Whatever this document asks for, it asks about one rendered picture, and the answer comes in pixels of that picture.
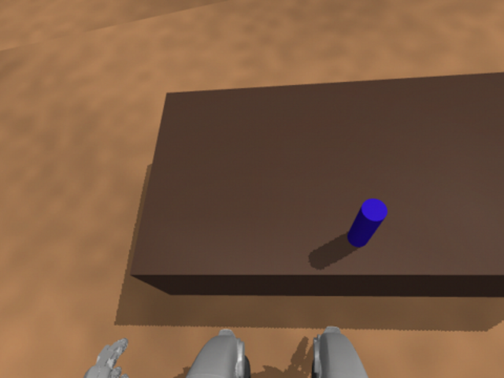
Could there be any can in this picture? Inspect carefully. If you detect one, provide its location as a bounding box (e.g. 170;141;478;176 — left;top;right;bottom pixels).
347;198;387;247

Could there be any left robot hand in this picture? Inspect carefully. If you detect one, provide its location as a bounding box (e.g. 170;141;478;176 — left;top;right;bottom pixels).
83;338;129;378

